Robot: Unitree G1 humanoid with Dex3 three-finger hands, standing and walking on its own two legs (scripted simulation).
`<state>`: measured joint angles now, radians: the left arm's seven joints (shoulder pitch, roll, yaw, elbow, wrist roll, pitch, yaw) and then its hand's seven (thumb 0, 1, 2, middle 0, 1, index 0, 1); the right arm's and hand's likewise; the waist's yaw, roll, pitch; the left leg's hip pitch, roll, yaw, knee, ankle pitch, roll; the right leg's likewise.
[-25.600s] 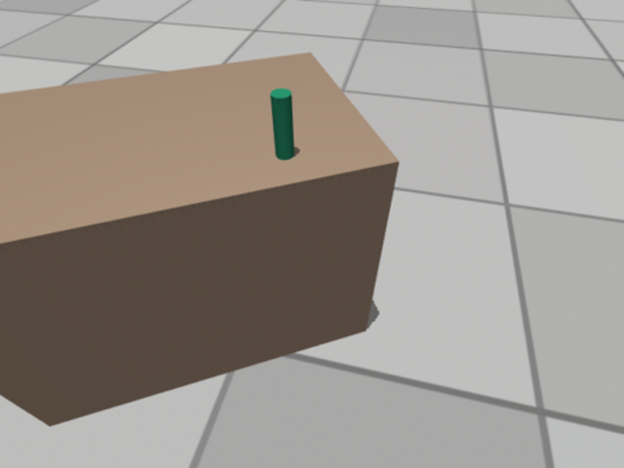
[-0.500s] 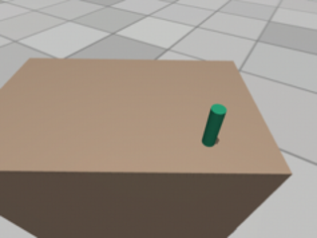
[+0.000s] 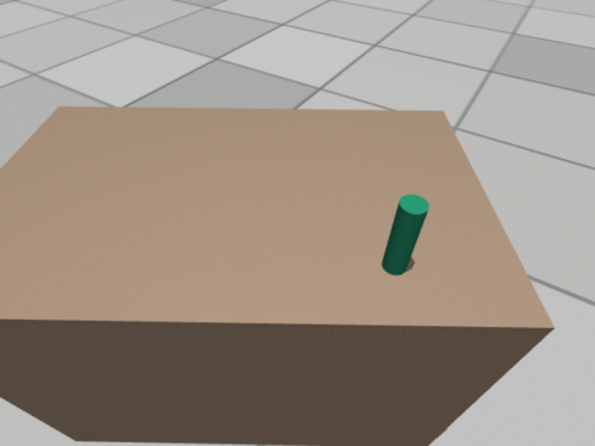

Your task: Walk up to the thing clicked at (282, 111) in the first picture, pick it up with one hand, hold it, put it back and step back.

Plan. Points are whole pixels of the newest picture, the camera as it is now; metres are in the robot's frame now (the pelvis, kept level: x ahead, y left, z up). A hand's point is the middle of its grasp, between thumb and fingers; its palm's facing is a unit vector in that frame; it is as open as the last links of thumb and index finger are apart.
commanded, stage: stand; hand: right
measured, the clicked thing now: (403, 237) +0.44 -0.15 +0.04
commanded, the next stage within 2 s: none
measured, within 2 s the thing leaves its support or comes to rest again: neither
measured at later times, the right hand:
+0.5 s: hand out of the picture +0.07 -0.26 -0.16, palm faces -0.02 +0.94 -0.35, open 7.5 cm
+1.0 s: hand out of the picture +0.08 -0.25 -0.15, palm faces -0.02 +0.94 -0.35, open 7.4 cm
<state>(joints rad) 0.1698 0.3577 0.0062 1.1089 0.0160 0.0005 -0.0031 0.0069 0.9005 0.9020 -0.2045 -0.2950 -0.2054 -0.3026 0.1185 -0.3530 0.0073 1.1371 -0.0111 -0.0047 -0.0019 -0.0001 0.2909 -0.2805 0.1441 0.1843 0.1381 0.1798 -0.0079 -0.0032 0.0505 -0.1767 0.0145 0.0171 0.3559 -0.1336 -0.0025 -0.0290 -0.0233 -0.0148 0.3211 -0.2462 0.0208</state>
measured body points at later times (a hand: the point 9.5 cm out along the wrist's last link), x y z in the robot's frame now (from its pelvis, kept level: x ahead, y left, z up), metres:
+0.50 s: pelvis +0.00 +0.00 +0.00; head +0.01 +0.00 +0.45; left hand +0.07 +0.30 -0.13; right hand +0.07 -0.31 -0.13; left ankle +0.04 +0.12 -0.75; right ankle -0.04 -0.13 -0.75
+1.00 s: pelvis +0.00 +0.00 +0.00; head +0.00 +0.01 +0.45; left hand +0.07 +0.30 -0.13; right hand +0.08 -0.30 -0.13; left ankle +0.04 +0.12 -0.75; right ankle -0.04 -0.13 -0.75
